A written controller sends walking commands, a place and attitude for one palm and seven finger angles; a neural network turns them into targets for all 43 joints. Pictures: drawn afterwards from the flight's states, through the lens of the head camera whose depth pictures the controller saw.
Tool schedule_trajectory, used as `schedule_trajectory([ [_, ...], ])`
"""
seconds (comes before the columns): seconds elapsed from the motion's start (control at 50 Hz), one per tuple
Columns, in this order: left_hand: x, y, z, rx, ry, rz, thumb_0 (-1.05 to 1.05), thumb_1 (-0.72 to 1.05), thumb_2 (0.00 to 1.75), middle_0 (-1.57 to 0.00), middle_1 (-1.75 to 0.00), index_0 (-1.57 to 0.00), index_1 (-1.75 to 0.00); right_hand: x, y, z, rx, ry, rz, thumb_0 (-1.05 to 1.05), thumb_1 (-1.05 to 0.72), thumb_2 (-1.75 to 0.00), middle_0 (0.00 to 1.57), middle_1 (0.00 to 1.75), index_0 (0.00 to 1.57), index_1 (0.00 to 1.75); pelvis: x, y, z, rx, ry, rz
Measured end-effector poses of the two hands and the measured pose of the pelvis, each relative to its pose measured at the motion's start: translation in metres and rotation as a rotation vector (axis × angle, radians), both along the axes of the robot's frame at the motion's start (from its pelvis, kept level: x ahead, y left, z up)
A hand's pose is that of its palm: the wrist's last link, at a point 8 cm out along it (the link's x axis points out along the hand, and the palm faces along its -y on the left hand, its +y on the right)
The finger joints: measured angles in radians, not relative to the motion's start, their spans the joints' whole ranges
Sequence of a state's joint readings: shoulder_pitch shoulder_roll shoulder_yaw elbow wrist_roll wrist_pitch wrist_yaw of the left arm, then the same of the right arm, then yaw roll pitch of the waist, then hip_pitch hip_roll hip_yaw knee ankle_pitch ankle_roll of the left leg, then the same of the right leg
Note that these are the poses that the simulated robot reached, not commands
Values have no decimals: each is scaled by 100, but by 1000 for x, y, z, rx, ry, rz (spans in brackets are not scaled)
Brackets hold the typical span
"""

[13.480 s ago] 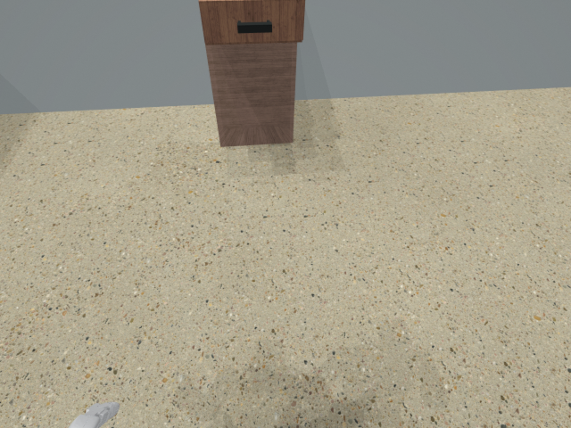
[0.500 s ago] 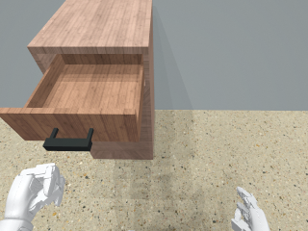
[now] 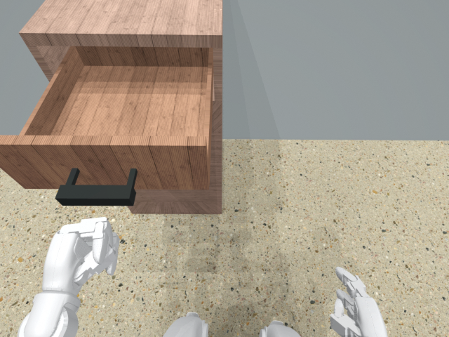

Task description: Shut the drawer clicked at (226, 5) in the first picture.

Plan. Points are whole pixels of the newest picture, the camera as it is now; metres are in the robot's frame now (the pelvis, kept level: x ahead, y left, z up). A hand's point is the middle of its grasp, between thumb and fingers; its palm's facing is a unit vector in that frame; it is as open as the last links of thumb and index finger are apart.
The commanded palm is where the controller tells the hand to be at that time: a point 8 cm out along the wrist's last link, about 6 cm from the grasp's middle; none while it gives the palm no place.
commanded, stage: bring the fist close to the handle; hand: left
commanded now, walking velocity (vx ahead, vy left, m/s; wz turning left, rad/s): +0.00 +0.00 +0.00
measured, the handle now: (100, 184) +0.35 +0.25 +0.06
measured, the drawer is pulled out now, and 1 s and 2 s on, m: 0.27 0.25 0.12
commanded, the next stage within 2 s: push the drawer shut in 0.36 s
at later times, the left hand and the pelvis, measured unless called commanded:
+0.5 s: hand (114, 247) +0.24 +0.19 +0.06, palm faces +0.07 -0.99 -0.08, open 3.3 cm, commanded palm +0.22 +0.25 +0.06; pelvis +0.00 -0.01 +0.00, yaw +0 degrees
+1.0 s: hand (119, 218) +0.29 +0.20 +0.05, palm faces +0.07 -1.00 -0.07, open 3.1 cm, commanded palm +0.28 +0.25 +0.06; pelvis +0.00 -0.02 +0.00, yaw +0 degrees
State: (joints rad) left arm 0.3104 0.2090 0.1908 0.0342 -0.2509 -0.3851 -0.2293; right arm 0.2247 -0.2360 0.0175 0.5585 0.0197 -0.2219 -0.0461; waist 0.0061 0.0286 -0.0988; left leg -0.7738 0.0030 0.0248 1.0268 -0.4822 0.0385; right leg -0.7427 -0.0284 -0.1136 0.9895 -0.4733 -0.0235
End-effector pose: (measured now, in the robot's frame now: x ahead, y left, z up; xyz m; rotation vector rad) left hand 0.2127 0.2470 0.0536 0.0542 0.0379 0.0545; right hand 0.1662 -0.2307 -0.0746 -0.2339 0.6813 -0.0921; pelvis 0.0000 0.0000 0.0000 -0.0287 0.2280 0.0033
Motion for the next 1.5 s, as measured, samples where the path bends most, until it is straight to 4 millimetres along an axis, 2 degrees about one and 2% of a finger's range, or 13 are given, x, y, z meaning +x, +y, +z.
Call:
schedule_trajectory([
  [0.24, 7, -4, 7, 12, -14, -15, 2, 90, 90, -140, -160, -140, -160, -7, 4, -7, 14, 38, -16, 2, -91, -90, 20, 30, 20, 30, 0, 2, -3, -6, 9, 0],
  [0.36, 7, -4, 1, 9, 21, 7, 2, 90, 90, -140, -160, -140, -160, -8, -3, -5, 3, 42, -24, 2, -91, -90, 20, 30, 20, 30, 1, -1, -3, -3, 12, -1],
  [0.56, 8, -1, 6, 31, -9, 18, 2, 90, 90, -140, -160, -140, -160, -3, -15, -5, -13, 46, -27, 2, -91, -90, 20, 30, 20, 30, 4, -9, -3, -4, 14, 4],
  [0.74, 36, -3, 4, 18, -24, -6, 2, 90, 90, -140, -160, -141, -160, -4, -21, -11, -16, 62, -31, 2, -91, -90, 20, 30, 20, 30, 3, -13, -4, -3, 21, 6],
  [1.1, 62, 4, 3, 17, -23, 4, 0, 82, 91, -140, -160, -140, -160, -22, -30, -17, -19, 130, -47, 2, -91, -90, 20, 30, 20, 30, -2, -19, -1, 6, 15, 3],
  [1.26, 87, 9, 3, 11, -21, 0, -1, 79, 90, -140, -160, -141, -160, -36, -33, -19, -33, 164, -67, 2, -91, -90, 20, 30, 20, 30, -9, -19, -1, 3, 12, 3],
  [1.5, 123, 8, 4, 1, -23, 3, 1, 82, 91, -140, -160, -140, -160, -66, -35, -22, -37, 253, -106, 1, -91, -90, 20, 30, 20, 30, -9, -15, 1, 4, 25, -9],
])
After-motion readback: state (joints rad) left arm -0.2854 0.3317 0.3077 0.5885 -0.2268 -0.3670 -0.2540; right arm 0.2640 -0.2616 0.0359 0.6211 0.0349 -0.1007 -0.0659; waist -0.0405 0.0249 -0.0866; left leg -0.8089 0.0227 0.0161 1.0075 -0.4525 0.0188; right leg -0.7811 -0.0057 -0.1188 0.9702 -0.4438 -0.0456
